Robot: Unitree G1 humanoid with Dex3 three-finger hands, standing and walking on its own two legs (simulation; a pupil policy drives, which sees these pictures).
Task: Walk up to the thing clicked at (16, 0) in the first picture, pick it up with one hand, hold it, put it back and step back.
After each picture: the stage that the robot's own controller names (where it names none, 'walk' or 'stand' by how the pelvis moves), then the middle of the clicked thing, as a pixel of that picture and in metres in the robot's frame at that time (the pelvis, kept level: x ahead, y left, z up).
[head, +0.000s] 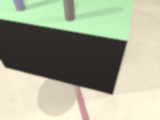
stand; out of the picture +1.14 +0.50 +0.00
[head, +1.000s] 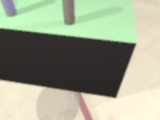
walk; out of the picture +1.01 +0.46 +0.02
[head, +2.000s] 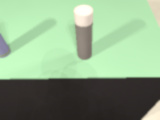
walk; out of the picture +0.61 +0.41 +0.01
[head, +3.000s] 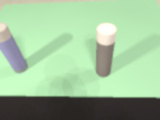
walk; (11, 50) +0.54 +0.35 +0.01
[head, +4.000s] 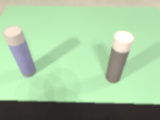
stand; (21, 54) +0.52 +0.29 -0.01
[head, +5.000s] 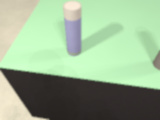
walk; (73, 31) +0.59 +0.06 +0.04
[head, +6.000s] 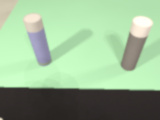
stand; (39, 42) +0.57 +0.22 +0.02
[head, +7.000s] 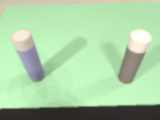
stand; (30, 58) +0.48 +0.24 +0.00
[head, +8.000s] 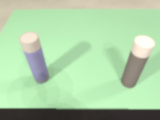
stand; (36, 60) +0.49 +0.22 -0.01
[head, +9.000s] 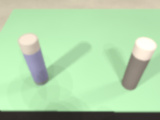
stand; (35, 62) +0.47 +0.22 -0.01
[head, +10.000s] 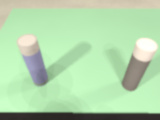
stand; (35, 63) +0.47 +0.22 -0.01
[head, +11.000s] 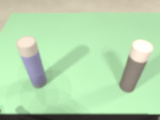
rise first; (33, 64) +0.47 +0.24 -0.01
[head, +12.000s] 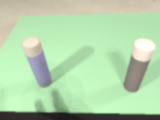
go down; (38, 64) +0.48 +0.24 +0.00
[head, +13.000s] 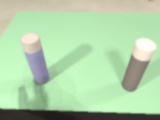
go down; (36, 61) +0.48 +0.23 +0.00
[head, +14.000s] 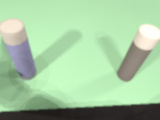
go down; (21, 53) +0.46 +0.22 +0.04
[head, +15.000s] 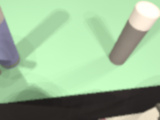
close in; out of the picture +0.47 +0.23 +0.06
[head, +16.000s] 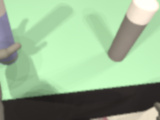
close; out of the picture +0.48 +0.23 +0.08
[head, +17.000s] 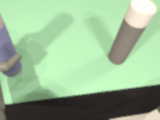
close; (0, 45) +0.45 +0.23 +0.08
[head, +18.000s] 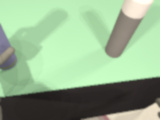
lift; out of the picture +0.46 +0.24 +0.09
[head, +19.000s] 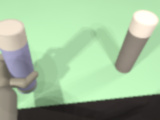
lift; (19, 62) +0.39 +0.19 +0.09
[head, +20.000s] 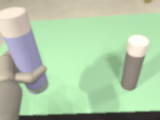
hold; (26, 56) +0.34 +0.18 +0.21
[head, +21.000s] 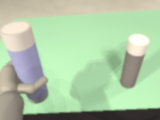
hold; (28, 67) +0.33 +0.18 +0.16
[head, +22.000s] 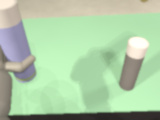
crouch; (15, 46) +0.37 +0.21 +0.21
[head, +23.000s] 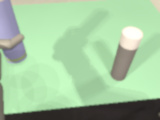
lower; (5, 25) +0.47 +0.23 +0.18
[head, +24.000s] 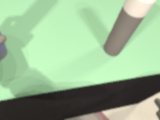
lower; out of the picture +0.51 +0.24 +0.09
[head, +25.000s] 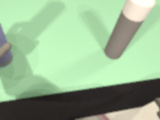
lower; out of the picture +0.48 +0.24 +0.08
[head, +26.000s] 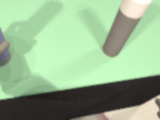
lower; out of the picture +0.49 +0.24 +0.09
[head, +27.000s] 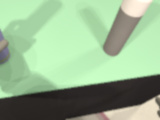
lower; out of the picture +0.49 +0.24 +0.09
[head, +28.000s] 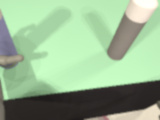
open; out of the picture +0.47 +0.23 +0.08
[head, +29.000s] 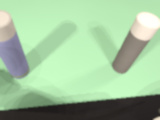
sink last; (10, 50) +0.44 +0.22 +0.06
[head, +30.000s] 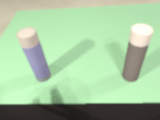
stand; (36, 57) +0.48 +0.24 +0.04
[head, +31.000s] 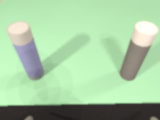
stand; (28, 54) +0.46 +0.23 +0.05
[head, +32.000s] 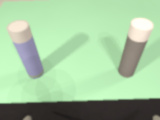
stand; (28, 52) +0.48 +0.24 +0.05
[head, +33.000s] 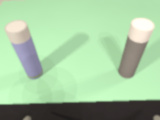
stand; (27, 53) +0.47 +0.24 +0.06
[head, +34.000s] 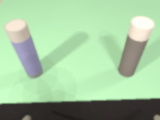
stand; (26, 52) +0.47 +0.24 +0.06
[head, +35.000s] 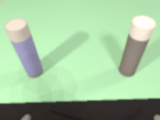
stand; (27, 52) +0.47 +0.24 +0.06
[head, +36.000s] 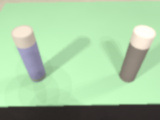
stand; (31, 57) +0.46 +0.23 +0.03
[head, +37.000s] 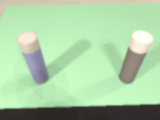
walk; (35, 61) +0.47 +0.22 +0.00
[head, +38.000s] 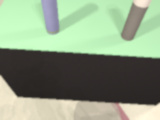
walk; (50, 10) +0.71 +0.18 +0.01
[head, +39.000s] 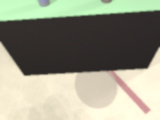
walk; out of the picture +0.98 +0.28 +0.02
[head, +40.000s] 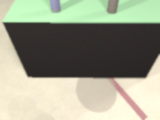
stand; out of the picture +1.05 +0.22 +0.00
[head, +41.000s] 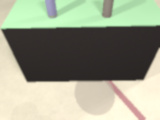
stand; out of the picture +1.06 +0.23 -0.01
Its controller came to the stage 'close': yes
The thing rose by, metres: 0.21
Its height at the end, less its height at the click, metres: +0.00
